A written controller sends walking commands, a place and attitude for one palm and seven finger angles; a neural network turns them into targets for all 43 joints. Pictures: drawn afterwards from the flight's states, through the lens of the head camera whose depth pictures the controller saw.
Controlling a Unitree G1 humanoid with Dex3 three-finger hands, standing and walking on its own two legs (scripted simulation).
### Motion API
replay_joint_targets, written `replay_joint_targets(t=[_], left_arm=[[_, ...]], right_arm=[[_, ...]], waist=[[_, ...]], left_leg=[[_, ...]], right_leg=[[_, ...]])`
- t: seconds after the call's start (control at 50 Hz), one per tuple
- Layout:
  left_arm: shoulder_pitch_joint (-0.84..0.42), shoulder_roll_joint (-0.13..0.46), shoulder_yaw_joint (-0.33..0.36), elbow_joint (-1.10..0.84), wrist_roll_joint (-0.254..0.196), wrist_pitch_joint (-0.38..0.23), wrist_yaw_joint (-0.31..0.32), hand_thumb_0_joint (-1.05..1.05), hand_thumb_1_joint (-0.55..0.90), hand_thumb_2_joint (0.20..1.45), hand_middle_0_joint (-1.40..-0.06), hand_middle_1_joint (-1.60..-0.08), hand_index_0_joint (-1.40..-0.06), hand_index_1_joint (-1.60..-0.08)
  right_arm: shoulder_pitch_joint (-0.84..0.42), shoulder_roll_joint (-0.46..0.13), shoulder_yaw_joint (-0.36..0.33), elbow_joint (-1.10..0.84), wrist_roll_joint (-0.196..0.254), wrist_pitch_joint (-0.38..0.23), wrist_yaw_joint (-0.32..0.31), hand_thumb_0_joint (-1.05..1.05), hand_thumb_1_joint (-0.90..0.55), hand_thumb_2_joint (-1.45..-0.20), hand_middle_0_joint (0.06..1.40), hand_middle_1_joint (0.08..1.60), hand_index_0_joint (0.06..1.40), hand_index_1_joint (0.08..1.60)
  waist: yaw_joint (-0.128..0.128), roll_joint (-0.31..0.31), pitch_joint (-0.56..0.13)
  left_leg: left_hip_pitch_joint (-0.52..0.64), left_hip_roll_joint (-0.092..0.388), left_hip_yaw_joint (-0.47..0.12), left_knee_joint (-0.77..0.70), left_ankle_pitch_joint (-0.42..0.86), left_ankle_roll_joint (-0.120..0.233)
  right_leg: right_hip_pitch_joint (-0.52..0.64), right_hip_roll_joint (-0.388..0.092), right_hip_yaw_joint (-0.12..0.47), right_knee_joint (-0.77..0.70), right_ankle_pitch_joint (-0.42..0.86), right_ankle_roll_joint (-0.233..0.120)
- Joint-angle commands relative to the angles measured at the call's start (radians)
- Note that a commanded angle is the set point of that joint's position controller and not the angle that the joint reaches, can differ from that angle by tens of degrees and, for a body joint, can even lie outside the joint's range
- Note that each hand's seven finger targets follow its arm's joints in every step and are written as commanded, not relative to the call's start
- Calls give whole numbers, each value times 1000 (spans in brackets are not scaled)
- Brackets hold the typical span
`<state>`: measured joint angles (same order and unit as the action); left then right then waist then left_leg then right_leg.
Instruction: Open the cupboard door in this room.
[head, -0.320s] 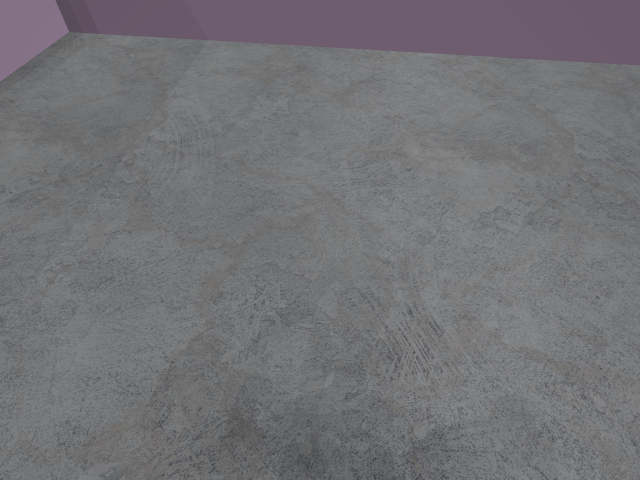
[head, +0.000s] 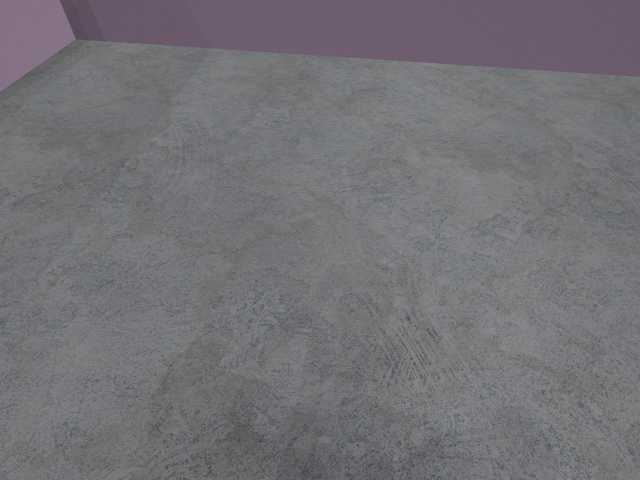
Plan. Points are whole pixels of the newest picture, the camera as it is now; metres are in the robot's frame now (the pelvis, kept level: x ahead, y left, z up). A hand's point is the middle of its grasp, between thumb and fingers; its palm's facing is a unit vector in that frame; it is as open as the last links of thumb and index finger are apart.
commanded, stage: stand and wait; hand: left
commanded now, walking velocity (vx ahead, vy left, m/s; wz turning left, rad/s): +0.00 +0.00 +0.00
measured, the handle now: out of the picture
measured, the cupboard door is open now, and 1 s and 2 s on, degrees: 0 0 0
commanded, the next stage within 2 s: turn or walk to find it in 0.58 s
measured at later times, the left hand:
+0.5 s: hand out of the picture +0.06 +0.24 -0.15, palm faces -0.02 -0.94 -0.33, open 7.4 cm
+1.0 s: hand out of the picture +0.01 +0.22 -0.19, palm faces +0.08 -0.97 -0.23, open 7.4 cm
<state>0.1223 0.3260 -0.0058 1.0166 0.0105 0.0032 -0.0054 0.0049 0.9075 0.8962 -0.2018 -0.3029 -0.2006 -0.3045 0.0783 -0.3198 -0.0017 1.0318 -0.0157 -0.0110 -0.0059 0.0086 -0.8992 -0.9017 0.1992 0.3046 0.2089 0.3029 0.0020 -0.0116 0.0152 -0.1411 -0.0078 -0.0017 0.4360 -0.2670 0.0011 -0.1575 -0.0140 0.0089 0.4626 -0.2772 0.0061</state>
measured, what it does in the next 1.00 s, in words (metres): stands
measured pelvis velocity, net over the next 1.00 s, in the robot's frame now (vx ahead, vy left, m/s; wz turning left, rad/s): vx -0.04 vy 0.01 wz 0.10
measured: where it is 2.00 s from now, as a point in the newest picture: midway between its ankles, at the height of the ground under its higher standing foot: outside the picture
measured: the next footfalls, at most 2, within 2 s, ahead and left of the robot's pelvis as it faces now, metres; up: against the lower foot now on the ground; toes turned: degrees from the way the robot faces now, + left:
right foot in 1.28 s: -0.03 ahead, -0.13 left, +0.00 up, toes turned +14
left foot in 1.62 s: -0.11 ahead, +0.12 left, +0.00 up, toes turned +28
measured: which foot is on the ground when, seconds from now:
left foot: down 0.00-1.00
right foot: down 0.00-0.96, up 0.98-1.00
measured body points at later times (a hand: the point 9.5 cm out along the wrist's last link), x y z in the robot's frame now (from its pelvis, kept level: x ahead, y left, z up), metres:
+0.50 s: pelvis -0.02 -0.01 +0.00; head -0.02 -0.01 +0.45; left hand +0.06 +0.29 -0.13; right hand +0.05 -0.31 -0.13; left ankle -0.02 +0.12 -0.74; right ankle -0.02 -0.12 -0.74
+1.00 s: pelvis -0.04 +0.01 -0.01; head -0.03 +0.03 +0.43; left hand +0.00 +0.27 -0.17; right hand +0.03 -0.24 -0.15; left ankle -0.02 +0.12 -0.74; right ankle -0.03 -0.12 -0.73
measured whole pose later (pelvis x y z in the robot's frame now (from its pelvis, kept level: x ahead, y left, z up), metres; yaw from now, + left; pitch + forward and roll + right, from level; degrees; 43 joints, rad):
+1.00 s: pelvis -0.04 +0.01 -0.01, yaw +5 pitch -1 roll +0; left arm 0.19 0.25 0.02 0.98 0.01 0.06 0.02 0.00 0.91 0.90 -0.20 -0.30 -0.20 -0.30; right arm 0.22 -0.21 -0.02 1.01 -0.02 0.04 0.01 0.01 -0.90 -0.90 0.20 0.30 0.21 0.30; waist -0.02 -0.04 0.05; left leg -0.32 -0.06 -0.07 0.62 -0.28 0.02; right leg -0.32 -0.05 -0.05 0.72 -0.41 0.03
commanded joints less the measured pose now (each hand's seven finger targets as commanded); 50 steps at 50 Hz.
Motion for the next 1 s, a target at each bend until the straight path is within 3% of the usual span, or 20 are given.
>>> replay_joint_targets(t=[0.0,0.1,0.4,0.6,0.66,0.72,0.84,0.88,0.9,0.92,0.94,0.96,0.98], left_arm=[[-45,219,48,-60,0,-27,19,0,900,900,-200,-300,-200,-300],[-38,223,47,-41,-2,-31,19,0,900,900,-200,-300,-200,-300],[-40,231,43,-4,-1,-30,15,0,900,900,-200,-300,-200,-300],[-39,230,45,-4,-1,-29,15,0,900,900,-200,-300,-200,-300],[-9,182,42,-10,-1,-13,21,0,900,900,-200,-300,-200,-300],[38,124,35,-18,0,8,30,0,900,900,-200,-300,-200,-300],[49,147,57,-92,7,18,39,0,900,900,-200,-300,-200,-300],[30,138,59,-116,10,21,42,0,900,900,-200,-300,-200,-300],[18,122,60,-128,11,25,42,0,900,900,-200,-300,-200,-300],[6,88,58,-141,8,31,40,0,900,900,-200,-300,-200,-300],[3,52,55,-155,3,31,41,0,900,900,-200,-300,-200,-300],[10,57,55,-163,5,28,45,0,900,900,-200,-300,-200,-300],[23,52,62,-159,5,26,44,0,900,900,-200,-300,-200,-300]], right_arm=[[-48,-217,-46,-59,1,-26,-12,0,-900,-900,200,300,200,300],[-42,-220,-44,-41,3,-24,-13,0,-900,-900,200,300,200,300],[-15,-228,-38,6,5,-21,-8,0,-900,-900,200,300,200,300],[-12,-230,-38,8,4,-20,-5,0,-900,-900,200,300,200,300],[14,-177,-31,0,3,-7,-2,0,-900,-900,200,300,200,300],[51,-101,-21,-13,0,13,1,0,-900,-900,200,300,200,300],[122,-75,-45,-63,2,37,3,0,-900,-900,200,300,200,300],[150,-65,-53,-72,2,39,6,0,-900,-900,200,300,200,300],[170,-67,-56,-75,1,36,9,0,-900,-900,200,300,200,300],[183,-97,-63,-79,-6,33,10,0,-900,-900,200,300,200,300],[197,-139,-73,-90,-11,26,4,0,-900,-900,200,300,200,300],[204,-144,-78,-98,-4,22,-4,0,-900,-900,200,300,200,300],[196,-135,-79,-103,-5,21,-11,0,-900,-900,200,300,200,300]], waist=[[-1,17,-71],[-1,5,-75],[-1,0,-20],[0,8,-16],[3,9,-30],[8,-12,-19],[-8,-125,-33],[-26,-101,-21],[-35,-35,-21],[-44,123,6],[-46,274,20],[-39,285,14],[-28,212,-14]], left_leg=[[10,113,-80,-63,261,36],[23,116,-78,-63,266,32],[-6,117,-91,-113,148,26],[-21,117,-102,-107,163,26],[-58,112,-107,-65,196,23],[-128,92,-99,-6,187,10],[-165,43,-49,206,77,-1],[-128,55,-50,178,72,3],[-117,76,-111,109,124,20],[-151,142,-281,-1,164,64],[-158,253,-504,-140,219,146],[-143,287,-571,-170,283,209],[-109,279,-557,-145,311,226]], right_leg=[[22,-106,82,-73,267,-39],[30,-112,89,-86,295,-42],[0,-110,109,-149,137,-41],[0,-113,96,-142,130,-37],[6,-122,76,-102,139,-26],[-3,-150,74,-80,131,-20],[-80,-273,102,-78,130,-97],[-144,-272,67,-26,119,-93],[-174,-220,11,43,60,-60],[-208,-108,-66,181,-54,-4],[-252,-1,-101,362,-199,32],[-289,-12,-26,498,-296,27],[-309,-20,17,564,-285,23]])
